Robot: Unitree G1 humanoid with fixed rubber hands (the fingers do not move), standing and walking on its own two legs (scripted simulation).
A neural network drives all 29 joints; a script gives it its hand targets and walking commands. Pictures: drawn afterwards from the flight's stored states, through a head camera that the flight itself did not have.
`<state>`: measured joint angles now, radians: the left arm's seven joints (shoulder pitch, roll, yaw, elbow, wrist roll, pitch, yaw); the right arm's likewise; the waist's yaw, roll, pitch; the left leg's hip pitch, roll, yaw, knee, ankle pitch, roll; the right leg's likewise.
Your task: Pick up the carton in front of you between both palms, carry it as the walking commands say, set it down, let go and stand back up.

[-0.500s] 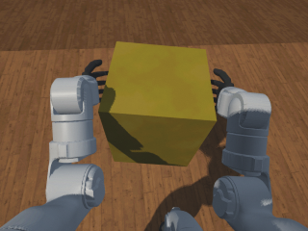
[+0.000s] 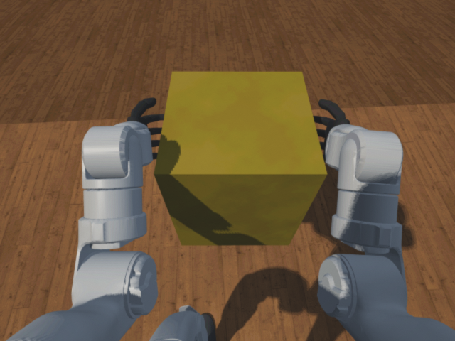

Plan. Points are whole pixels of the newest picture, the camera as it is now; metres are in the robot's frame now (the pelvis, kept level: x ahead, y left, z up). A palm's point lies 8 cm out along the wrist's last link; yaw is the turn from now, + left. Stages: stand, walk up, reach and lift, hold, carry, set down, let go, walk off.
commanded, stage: carry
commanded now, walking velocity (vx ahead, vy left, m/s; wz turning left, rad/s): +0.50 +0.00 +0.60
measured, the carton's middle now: (236, 166) +0.39 -0.02 +0.10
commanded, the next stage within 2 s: none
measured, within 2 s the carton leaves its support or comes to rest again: neither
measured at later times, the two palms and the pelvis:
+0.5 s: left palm (96, 32) +0.60 +0.24 +0.24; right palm (242, 3) +0.71 -0.04 +0.25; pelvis +0.31 -0.02 +0.08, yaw +17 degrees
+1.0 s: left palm out of the picture +0.90 +0.35 +0.28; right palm out of the picture +0.98 +0.06 +0.28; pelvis +0.58 +0.10 +0.12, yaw +21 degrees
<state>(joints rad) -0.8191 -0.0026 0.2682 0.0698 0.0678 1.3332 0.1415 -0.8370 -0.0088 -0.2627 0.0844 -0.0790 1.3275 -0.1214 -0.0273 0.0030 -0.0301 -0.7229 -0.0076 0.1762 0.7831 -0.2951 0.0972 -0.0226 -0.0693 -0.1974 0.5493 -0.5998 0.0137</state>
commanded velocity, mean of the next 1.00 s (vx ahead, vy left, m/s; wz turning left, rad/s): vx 0.50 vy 0.00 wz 0.24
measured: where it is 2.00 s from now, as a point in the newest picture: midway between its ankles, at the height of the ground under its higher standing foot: (164, 134)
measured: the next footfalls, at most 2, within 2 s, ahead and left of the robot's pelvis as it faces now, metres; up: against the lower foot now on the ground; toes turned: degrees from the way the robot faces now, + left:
right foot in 0.38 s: +0.42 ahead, -0.11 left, +0.09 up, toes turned +10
left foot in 0.72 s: +0.53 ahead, +0.17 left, +0.11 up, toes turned +26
